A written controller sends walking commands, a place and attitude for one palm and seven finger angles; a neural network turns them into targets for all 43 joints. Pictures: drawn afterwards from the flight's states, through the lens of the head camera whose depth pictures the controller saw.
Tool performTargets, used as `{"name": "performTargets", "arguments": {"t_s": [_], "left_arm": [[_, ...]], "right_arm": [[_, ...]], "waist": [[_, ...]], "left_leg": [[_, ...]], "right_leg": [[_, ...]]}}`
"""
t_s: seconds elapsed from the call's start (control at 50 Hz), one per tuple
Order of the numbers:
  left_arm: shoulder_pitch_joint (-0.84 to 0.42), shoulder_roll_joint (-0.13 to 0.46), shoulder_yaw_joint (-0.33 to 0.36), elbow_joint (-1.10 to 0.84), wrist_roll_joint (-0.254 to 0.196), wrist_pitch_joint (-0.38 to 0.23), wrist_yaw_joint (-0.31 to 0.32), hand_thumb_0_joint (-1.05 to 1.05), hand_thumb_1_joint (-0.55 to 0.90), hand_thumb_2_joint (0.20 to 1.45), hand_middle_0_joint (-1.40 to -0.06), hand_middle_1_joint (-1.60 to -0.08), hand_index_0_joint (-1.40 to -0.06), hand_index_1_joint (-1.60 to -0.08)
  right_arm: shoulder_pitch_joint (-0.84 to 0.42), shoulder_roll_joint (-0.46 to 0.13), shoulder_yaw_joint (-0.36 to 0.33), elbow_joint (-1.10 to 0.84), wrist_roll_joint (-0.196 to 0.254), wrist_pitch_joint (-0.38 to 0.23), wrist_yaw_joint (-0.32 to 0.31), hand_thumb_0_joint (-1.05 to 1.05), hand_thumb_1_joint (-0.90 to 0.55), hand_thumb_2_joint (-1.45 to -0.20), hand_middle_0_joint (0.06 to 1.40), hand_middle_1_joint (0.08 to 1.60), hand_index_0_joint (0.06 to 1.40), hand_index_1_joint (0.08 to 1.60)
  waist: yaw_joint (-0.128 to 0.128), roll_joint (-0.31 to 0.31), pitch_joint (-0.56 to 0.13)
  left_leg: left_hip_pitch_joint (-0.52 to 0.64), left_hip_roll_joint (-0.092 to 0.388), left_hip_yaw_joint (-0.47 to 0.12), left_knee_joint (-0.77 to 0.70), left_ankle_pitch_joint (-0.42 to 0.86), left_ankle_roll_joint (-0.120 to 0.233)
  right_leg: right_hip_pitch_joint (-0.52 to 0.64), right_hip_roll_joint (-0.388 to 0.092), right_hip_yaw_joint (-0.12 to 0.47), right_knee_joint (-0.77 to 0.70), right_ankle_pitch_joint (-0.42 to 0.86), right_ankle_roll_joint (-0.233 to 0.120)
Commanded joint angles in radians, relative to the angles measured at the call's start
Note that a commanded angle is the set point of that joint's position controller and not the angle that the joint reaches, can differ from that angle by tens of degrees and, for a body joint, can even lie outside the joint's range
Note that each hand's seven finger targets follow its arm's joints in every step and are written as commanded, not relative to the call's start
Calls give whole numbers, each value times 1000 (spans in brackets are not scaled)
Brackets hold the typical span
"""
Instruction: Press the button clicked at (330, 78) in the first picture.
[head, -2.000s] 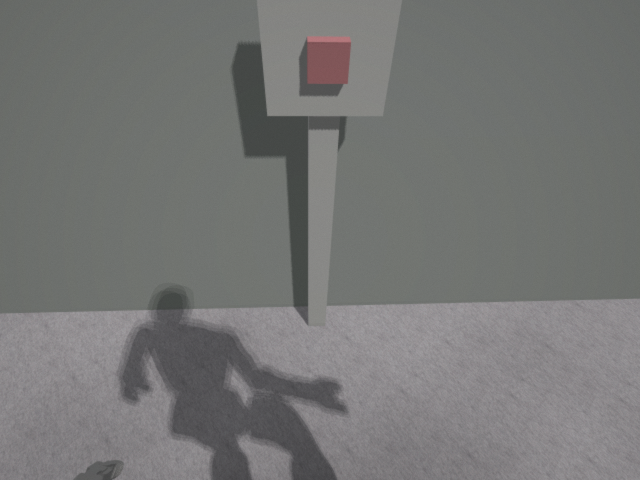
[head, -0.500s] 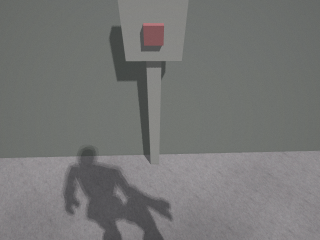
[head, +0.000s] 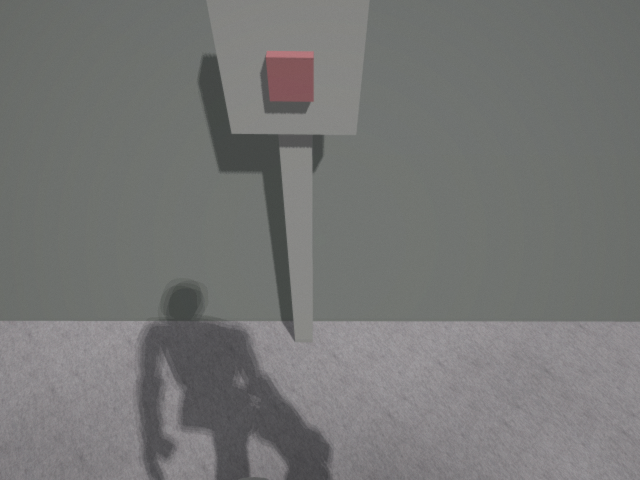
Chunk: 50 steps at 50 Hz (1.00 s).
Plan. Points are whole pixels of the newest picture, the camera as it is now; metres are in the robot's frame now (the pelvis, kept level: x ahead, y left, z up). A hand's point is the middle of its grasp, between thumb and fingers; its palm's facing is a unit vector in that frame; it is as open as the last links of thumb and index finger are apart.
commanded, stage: take the last steps up to it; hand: left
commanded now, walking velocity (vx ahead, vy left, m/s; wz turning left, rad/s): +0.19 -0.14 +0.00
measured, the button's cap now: (291, 76) +0.61 +0.10 +0.20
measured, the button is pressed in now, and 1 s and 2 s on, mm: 0 0 0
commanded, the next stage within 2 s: come to a stop and stand still in 0.12 s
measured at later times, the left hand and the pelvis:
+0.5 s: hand (217, 460) +0.17 +0.17 -0.17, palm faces +0.04 -0.98 -0.20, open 7.3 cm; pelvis +0.12 -0.01 +0.01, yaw -2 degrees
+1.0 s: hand out of the picture +0.14 +0.16 -0.16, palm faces +0.06 -0.97 -0.23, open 7.4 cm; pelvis +0.10 -0.03 +0.01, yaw +0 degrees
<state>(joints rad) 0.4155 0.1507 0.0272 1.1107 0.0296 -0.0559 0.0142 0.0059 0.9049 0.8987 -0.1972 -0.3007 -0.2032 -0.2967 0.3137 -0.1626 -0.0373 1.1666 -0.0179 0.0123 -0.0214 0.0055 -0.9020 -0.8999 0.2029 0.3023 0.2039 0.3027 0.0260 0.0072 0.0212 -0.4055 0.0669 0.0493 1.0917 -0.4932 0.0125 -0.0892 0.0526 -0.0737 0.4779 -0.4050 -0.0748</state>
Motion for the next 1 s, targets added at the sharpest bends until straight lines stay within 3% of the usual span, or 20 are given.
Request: {"name": "performTargets", "arguments": {"t_s": [0.0,0.1,0.16,0.18,0.2,0.22,0.26,0.3,0.34,0.4,0.52,0.58,0.6,0.62,0.64,0.68,0.72,0.78,0.9,0.98], "left_arm": [[137,91,8,18,4,-7,28,0,900,900,-200,-300,-200,-300],[107,94,11,38,3,-6,30,0,900,900,-200,-300,-200,-300],[102,101,20,43,-11,2,22,0,900,900,-200,-300,-200,-300],[143,63,21,37,-17,5,17,0,900,900,-200,-300,-200,-300],[201,5,14,13,-27,6,11,0,900,900,-200,-300,-200,-300],[146,48,15,8,-8,22,21,0,900,900,-200,-300,-200,-300],[54,20,24,-15,1,43,15,0,900,900,-200,-300,-200,-300],[105,-6,21,-7,-1,75,11,0,900,900,-200,-300,-200,-300],[99,1,29,-28,-2,99,17,0,900,900,-200,-300,-200,-300],[42,23,37,-75,-3,111,21,0,900,900,-200,-300,-200,-300],[-75,53,45,-150,-9,97,16,0,900,900,-200,-300,-200,-300],[-22,103,51,-143,-2,67,17,0,900,900,-200,-300,-200,-300],[-37,186,57,-155,8,48,23,0,900,900,-200,-300,-200,-300],[-80,274,61,-184,6,46,24,0,900,900,-200,-300,-200,-300],[-71,275,53,-189,0,55,22,0,900,900,-200,-300,-200,-300],[-136,261,70,-195,0,50,38,0,900,900,-200,-300,-200,-300],[-186,228,62,-212,-3,48,38,0,900,900,-200,-300,-200,-300],[-163,223,64,-205,-3,47,42,0,900,900,-200,-300,-200,-300],[-98,242,70,-174,10,58,29,0,900,900,-200,-300,-200,-300],[-153,227,71,-164,-2,73,24,0,900,900,-200,-300,-200,-300]], "right_arm": [[-170,-42,-17,-140,-6,-40,17,0,-900,-900,200,300,200,300],[-139,-15,-15,-136,3,-49,18,0,-900,-900,200,300,200,300],[106,-63,-25,-60,-5,-64,-13,0,-900,-900,200,300,200,300],[216,-144,-44,-38,-15,-67,-26,0,-900,-900,200,300,200,300],[252,-222,-53,-33,-13,-65,-32,0,-900,-900,200,300,200,300],[188,-209,-41,-42,6,-56,-40,0,-900,-900,200,300,200,300],[22,-110,-12,-87,0,-59,-49,0,-900,-900,200,300,200,300],[-69,-77,5,-99,2,-65,-48,0,-900,-900,200,300,200,300],[-88,-90,-13,-119,5,-53,-44,0,-900,-900,200,300,200,300],[-108,-118,-26,-143,3,-38,-37,0,-900,-900,200,300,200,300],[-162,-169,-61,-190,-16,-7,-10,0,-900,-900,200,300,200,300],[-136,-160,-64,-195,-10,9,4,0,-900,-900,200,300,200,300],[-77,-89,-54,-198,-4,14,12,0,-900,-900,200,300,200,300],[-54,-52,-51,-225,2,22,11,0,-900,-900,200,300,200,300],[-94,-71,-52,-235,-4,39,8,0,-900,-900,200,300,200,300],[-82,-110,-57,-235,-10,48,10,0,-900,-900,200,300,200,300],[-84,-123,-60,-214,-10,49,23,0,-900,-900,200,300,200,300],[-92,-124,-56,-218,-10,49,30,0,-900,-900,200,300,200,300],[-118,-85,-36,-228,2,26,30,0,-900,-900,200,300,200,300],[34,-77,-27,-177,9,4,16,0,-900,-900,200,300,200,300]], "waist": [[-14,-82,106],[-56,-125,71],[-154,-86,-73],[-175,31,-171],[-131,256,-228],[-119,149,-178],[-54,70,64],[9,66,56],[12,93,-2],[11,125,-23],[-3,214,-33],[26,85,-61],[9,-172,-43],[-11,-323,-53],[12,-196,-62],[-12,-319,-62],[-26,-181,-23],[-4,-194,-29],[33,-222,-36],[-35,-196,-74]], "left_leg": [[-269,34,37,22,91,-8],[-25,-16,111,-309,205,26],[305,-49,115,-546,406,58],[515,143,-131,-581,584,129],[609,440,-491,-712,777,271],[464,464,-510,-784,717,277],[178,370,-326,-817,784,231],[109,284,-117,-799,880,177],[130,242,-30,-779,916,158],[132,234,-6,-762,936,159],[131,225,-17,-704,685,139],[77,148,6,-549,395,51],[15,25,66,-356,100,-20],[-63,-58,9,-188,-119,-39],[-37,-49,-67,-76,-119,-31],[-132,-51,-102,99,-31,-42],[-136,-43,-101,151,116,-57],[-136,-41,-88,85,153,-71],[0,-49,-5,-304,51,-55],[270,-65,38,-663,233,-33]], "right_leg": [[60,-277,215,-206,682,-137],[2,-213,110,-168,870,-96],[-9,-156,66,185,959,-43],[-181,-86,36,428,610,1],[-390,3,22,744,-130,33],[-381,-30,121,847,-159,27],[-397,-115,135,815,-49,68],[-314,-133,108,681,-3,99],[-291,-123,72,607,34,112],[-308,-113,67,590,68,116],[-240,-111,21,358,55,105],[-68,-118,19,32,248,106],[-72,-281,192,-117,440,82],[-120,-478,404,-147,679,-17],[-169,-494,355,-140,686,-74],[-133,-462,378,-138,653,-80],[-152,-388,252,-127,556,-58],[-105,-388,241,-154,434,-60],[-74,-370,239,-176,331,-78],[-194,-296,181,-92,236,-13]]}}
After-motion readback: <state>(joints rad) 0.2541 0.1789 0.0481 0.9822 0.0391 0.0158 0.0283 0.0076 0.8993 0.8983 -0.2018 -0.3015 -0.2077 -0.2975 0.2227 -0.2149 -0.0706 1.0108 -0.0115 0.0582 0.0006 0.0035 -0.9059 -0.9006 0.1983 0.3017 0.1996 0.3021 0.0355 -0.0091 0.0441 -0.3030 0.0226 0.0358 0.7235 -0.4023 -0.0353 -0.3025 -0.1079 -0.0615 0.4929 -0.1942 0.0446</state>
